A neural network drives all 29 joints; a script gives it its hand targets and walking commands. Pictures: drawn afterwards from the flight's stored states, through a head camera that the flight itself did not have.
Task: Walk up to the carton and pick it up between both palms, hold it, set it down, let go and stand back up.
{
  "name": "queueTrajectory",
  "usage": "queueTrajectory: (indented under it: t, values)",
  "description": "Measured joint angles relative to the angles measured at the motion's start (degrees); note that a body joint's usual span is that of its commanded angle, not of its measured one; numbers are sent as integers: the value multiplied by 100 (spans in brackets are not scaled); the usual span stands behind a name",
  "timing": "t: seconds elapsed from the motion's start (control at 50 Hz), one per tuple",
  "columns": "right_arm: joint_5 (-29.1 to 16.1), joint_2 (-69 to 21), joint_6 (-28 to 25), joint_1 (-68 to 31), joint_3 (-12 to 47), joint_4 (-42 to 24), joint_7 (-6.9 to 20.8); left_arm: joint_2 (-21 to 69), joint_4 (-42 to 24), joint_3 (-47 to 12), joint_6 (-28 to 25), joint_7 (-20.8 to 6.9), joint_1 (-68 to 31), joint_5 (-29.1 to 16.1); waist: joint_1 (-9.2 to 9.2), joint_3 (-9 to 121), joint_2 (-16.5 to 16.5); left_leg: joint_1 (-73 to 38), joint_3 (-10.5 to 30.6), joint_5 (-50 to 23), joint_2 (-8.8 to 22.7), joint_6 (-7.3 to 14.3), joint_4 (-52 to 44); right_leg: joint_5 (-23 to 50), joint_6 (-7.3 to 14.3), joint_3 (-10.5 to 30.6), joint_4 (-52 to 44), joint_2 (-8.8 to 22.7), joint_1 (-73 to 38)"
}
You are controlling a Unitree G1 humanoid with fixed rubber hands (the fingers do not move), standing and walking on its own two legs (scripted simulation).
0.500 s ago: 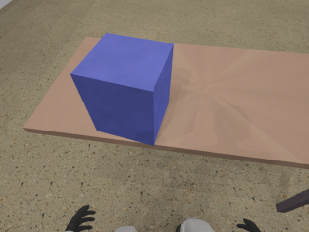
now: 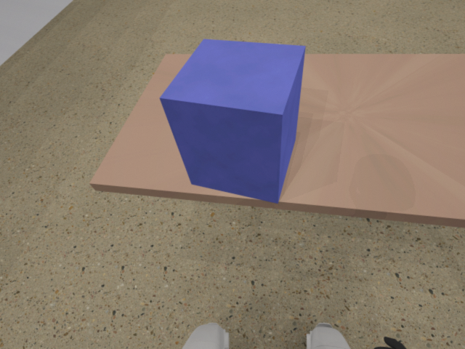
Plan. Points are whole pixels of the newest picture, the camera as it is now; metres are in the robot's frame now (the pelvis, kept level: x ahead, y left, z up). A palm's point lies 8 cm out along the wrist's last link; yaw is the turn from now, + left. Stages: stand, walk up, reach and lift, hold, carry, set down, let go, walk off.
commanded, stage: walk up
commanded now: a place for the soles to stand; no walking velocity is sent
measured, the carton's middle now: (241, 123) +0.53 +0.03 +0.06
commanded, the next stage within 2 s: none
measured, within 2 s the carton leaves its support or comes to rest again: neither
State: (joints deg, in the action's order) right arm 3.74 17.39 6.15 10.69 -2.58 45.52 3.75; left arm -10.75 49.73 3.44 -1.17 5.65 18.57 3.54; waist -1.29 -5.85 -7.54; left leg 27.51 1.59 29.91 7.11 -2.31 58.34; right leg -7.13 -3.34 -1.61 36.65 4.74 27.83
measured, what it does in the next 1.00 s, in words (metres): steps to the left, turning right: left foot, then right foot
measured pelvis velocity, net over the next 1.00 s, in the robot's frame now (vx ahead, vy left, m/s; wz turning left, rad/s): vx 0.06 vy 0.20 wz -0.30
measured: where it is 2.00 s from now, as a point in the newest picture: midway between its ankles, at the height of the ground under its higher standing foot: outside the picture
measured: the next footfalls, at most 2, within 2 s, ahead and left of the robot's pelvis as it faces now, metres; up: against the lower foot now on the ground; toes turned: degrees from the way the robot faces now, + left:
left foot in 0.04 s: +0.05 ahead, +0.18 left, +0.00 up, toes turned +3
right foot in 0.38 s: +0.06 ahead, +0.08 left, +0.00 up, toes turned -19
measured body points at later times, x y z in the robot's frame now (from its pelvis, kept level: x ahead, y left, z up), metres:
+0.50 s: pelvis +0.01 +0.12 +0.00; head +0.01 +0.10 +0.45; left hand +0.13 +0.34 -0.11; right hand +0.00 -0.14 -0.15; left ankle +0.02 +0.20 -0.66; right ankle +0.00 +0.02 -0.70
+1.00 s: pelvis +0.06 +0.20 -0.01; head +0.10 +0.21 +0.44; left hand +0.22 +0.43 -0.15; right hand +0.11 -0.07 -0.12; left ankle +0.19 +0.33 -0.70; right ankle +0.02 +0.09 -0.70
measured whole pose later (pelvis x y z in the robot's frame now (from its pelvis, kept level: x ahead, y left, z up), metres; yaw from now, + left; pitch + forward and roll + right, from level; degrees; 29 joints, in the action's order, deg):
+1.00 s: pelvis +0.06 +0.20 -0.01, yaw -17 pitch -3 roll +0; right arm 1.7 9.1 1.9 8.4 -1.0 45.7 -1.4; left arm -15.8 45.8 4.0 1.2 0.0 13.9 1.6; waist -1.0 -7.1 4.2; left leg 27.0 -5.4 16.9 9.8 -3.5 47.8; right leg -26.9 0.0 -1.7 50.3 0.1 19.6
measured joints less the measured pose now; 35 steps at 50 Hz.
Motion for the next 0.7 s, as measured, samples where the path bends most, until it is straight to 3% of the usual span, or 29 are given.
queueTrajectory:
  t: [0.04, 0.06, 0.1, 0.12, 0.16, 0.22, 0.3, 0.36, 0.4, 0.44, 0.48, 0.52, 0.58, 0.7]
  values:
    - [-61, -123, -66, 72, 12, -46, 43, -97, -75, 41, 82, -30, -96, 50, 12, 30, 168, -387, -54, -259, 26, 70, -654, -175, -94, 175, 270, 148, 189]
    - [-86, -228, -129, 92, 2, -28, 51, -177, -80, 64, 156, -52, -192, 75, 24, -39, 369, -481, -220, -444, -94, -5, -708, -693, -43, 353, 637, 274, 328]
    - [-167, -409, -201, 261, 39, -3, 23, -299, -82, 77, 307, -89, -274, 33, 103, 8, 581, -472, -452, -347, -182, 38, -497, -2265, 146, 716, 1619, 76, 658]
    - [-236, -460, -189, 384, 74, 34, -24, -322, -86, 71, 353, -97, -277, -41, 234, 124, 556, -397, -433, -271, -159, 101, -410, -2633, 192, 734, 2109, -138, 792]
    - [-292, -555, -155, 586, 101, 206, -147, -354, -121, 70, 356, -118, -329, -161, 459, 263, 533, -383, -378, -264, -154, 236, -450, -2638, 280, 570, 2833, -450, 879]
    - [-209, -678, -128, 777, 101, 356, -237, -431, -195, 91, 193, -136, -352, -155, 505, 405, 767, -574, -664, -427, -216, 293, -799, -2149, 319, 362, 3366, -703, 856]
    - [-163, -628, -231, 890, 101, 401, -224, -359, -301, 84, 102, -189, -323, -213, 609, 554, 867, -681, -941, -515, -335, 444, -1075, -2150, 305, -2, 2892, -785, 309]
    - [-87, -526, -280, 860, 109, 419, -246, -185, -445, 35, 42, -233, -275, -257, 557, 560, 811, -722, -1202, -469, -366, 526, -1112, -2310, 417, -153, 1599, -760, -369]
    - [-35, -402, -278, 790, 121, 464, -252, 22, -508, -22, -50, -240, -288, -266, 510, 407, 530, -713, -1213, -325, -212, 537, -907, -1524, 716, -253, 789, -890, -741]
    - [7, -329, -232, 823, 137, 478, -229, 195, -618, -121, -110, -222, -220, -268, 479, 384, 269, -479, -910, 162, -221, 347, -442, -1454, 777, -356, 755, -964, -769]
    - [40, -297, -117, 832, 158, 445, -197, 275, -630, -169, -128, -118, -60, -270, 344, 472, 230, -74, -723, 400, -317, 144, 241, -1580, 802, -262, 792, -897, -706]
    - [53, -253, -84, 722, 162, 394, -168, 329, -537, -180, -159, -23, 92, -231, 228, 427, 212, 272, -516, 268, -329, -8, 690, -1589, 741, -117, 704, -800, -768]
    - [17, -203, -203, 552, 134, 268, -131, 370, -390, -170, -230, -4, 287, -227, 107, 294, 163, 649, -215, -225, -184, -150, 601, -1519, 499, 21, 491, -610, -974]
    - [-187, -346, -476, 230, 95, 158, -186, 233, -202, -123, -137, -297, 416, -203, -129, 112, 272, 164, -96, -1779, 23, -13, -1277, -1840, 71, 396, 767, -258, -1156]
